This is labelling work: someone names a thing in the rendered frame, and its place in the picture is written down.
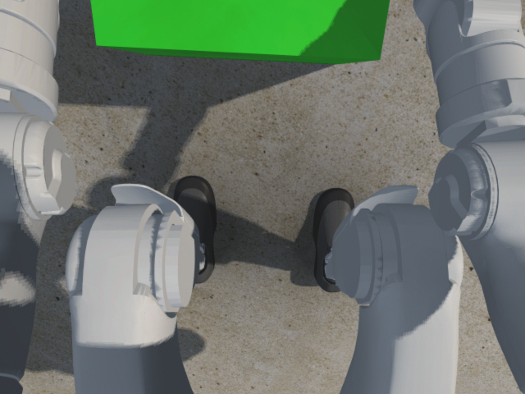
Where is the right robot thigh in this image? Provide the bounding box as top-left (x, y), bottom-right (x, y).
top-left (340, 203), bottom-right (461, 394)

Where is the robot right upper arm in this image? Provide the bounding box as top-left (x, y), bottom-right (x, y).
top-left (428, 140), bottom-right (525, 394)

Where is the robot left forearm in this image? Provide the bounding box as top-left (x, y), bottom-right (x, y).
top-left (0, 0), bottom-right (60, 122)

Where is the robot left upper arm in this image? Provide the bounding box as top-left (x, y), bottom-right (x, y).
top-left (0, 112), bottom-right (76, 394)

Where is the robot right forearm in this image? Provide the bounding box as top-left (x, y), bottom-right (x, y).
top-left (413, 0), bottom-right (525, 149)

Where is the carton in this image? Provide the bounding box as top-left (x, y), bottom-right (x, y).
top-left (90, 0), bottom-right (390, 64)

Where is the robot right foot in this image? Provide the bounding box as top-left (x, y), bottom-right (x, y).
top-left (313, 188), bottom-right (354, 292)

